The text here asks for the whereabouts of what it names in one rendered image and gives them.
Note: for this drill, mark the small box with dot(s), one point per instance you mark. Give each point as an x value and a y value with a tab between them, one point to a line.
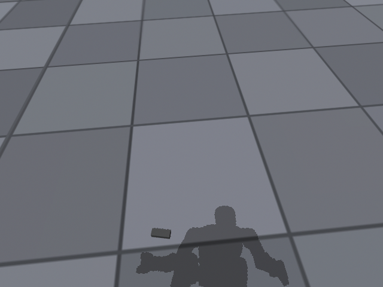
160	233

